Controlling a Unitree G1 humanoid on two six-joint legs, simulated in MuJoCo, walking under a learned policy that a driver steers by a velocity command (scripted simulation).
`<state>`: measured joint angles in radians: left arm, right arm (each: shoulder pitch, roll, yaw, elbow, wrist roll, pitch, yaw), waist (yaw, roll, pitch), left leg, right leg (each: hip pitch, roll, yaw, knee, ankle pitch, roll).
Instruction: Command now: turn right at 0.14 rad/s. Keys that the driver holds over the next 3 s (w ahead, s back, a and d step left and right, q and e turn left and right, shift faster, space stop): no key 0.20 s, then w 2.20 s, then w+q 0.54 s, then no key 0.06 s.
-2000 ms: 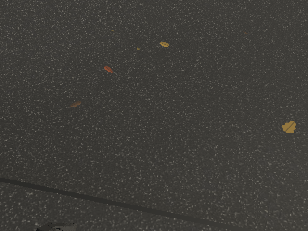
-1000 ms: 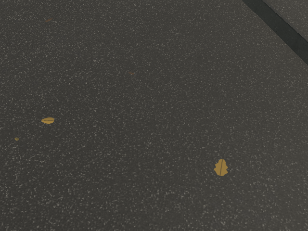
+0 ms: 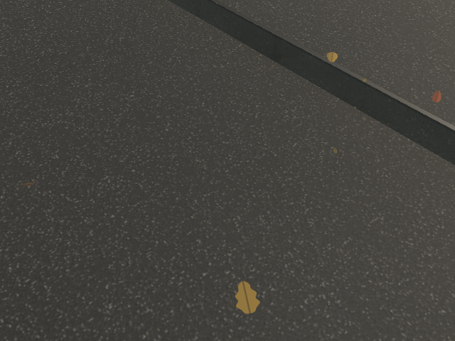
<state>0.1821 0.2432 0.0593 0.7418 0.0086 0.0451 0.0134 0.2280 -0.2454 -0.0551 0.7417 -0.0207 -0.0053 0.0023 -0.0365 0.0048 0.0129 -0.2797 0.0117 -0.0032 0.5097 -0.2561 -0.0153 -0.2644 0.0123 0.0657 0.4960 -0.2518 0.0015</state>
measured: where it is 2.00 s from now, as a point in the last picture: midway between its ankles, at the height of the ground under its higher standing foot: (203, 223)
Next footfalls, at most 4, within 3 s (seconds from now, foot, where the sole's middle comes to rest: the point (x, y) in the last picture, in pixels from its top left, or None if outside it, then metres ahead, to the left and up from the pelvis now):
0.48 left None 0.13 0.12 -0.77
0.98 right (254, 334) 0.51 -0.06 -0.77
1.46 left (167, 255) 0.77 0.21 -0.77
2.02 right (233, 179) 1.08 -0.02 -0.77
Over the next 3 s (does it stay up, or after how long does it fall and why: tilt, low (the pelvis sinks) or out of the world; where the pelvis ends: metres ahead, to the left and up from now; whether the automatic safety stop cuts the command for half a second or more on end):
stays up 1.45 0.13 0.00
